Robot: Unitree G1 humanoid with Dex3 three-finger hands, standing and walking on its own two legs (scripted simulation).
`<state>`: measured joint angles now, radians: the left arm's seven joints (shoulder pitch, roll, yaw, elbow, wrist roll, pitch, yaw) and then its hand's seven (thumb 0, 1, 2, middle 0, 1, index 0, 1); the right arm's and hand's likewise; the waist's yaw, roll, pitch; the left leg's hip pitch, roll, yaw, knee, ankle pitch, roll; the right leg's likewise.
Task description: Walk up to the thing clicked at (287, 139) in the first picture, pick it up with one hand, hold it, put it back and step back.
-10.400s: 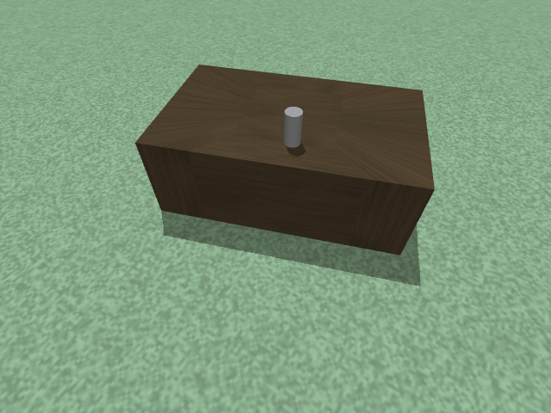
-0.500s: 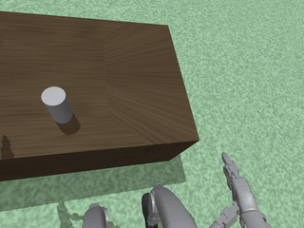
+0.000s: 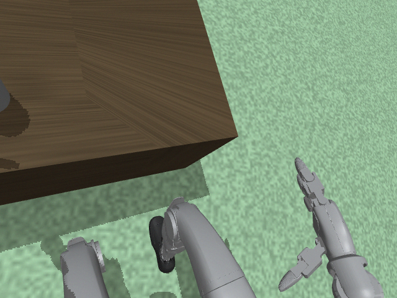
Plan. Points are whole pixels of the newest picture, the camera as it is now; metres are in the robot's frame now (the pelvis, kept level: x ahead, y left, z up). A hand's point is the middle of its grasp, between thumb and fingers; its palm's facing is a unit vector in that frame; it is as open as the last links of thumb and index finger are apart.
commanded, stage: close in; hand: left
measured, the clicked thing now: out of the picture +0.57 +0.23 -0.09
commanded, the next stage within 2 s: close in 0.64 s
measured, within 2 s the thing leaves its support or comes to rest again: leaves its support in 1.86 s
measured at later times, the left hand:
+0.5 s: hand out of the picture +0.57 +0.23 -0.07, palm faces +0.19 -0.98 +0.01, open 17.4 cm
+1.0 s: hand out of the picture +0.58 +0.23 -0.09, palm faces +0.24 -0.97 -0.03, open 16.4 cm
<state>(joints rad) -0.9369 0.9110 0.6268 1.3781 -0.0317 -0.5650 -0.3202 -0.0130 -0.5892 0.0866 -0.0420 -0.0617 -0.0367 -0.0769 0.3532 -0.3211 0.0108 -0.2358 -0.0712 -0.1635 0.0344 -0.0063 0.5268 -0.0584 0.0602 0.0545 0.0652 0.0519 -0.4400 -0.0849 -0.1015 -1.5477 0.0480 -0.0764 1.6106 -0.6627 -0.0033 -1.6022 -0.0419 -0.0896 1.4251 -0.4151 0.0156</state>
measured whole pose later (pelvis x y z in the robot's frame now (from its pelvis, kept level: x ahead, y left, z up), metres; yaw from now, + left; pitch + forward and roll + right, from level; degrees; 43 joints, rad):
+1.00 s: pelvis -0.02 +0.00 -0.04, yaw +0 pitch +36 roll -6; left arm -1.07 0.85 0.50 1.32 0.10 -0.54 0.01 -0.01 -0.61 0.10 -0.32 -0.24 -0.34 -0.23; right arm 0.44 -0.38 -0.08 -0.54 -0.04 -0.08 0.11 0.00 0.52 -0.05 0.07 0.05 0.07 0.05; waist -0.51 -0.07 -0.11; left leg -1.72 0.02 -0.07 1.76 -0.67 0.01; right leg -1.78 -0.06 -0.07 1.57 -0.42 0.03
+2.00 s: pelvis -0.01 +0.00 -0.03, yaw +0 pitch +35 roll -6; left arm -0.99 0.79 0.49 1.19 0.08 -0.40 -0.01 -0.02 -0.32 1.07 -0.73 -0.96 -0.76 -0.97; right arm 0.44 -0.37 -0.08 -0.54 -0.03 -0.03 0.09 0.00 0.52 -0.06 0.06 0.05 0.07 0.05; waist -0.52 -0.10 -0.12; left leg -1.63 0.04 -0.06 1.70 -0.68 0.00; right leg -1.70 -0.04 -0.06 1.52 -0.42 0.02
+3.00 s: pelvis +0.01 +0.00 +0.04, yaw +1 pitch +32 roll -4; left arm -1.04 0.75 0.49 1.33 0.05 -0.45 -0.03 -0.02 -0.36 1.12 -0.72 -1.01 -0.75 -1.02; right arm 0.35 -0.31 -0.02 -0.30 -0.05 0.00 0.04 -0.01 0.52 -0.06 0.06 0.05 0.07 0.05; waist -0.44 -0.05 -0.11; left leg -1.38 0.05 -0.03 1.46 -0.63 0.00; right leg -1.46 -0.03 -0.05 1.30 -0.39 0.02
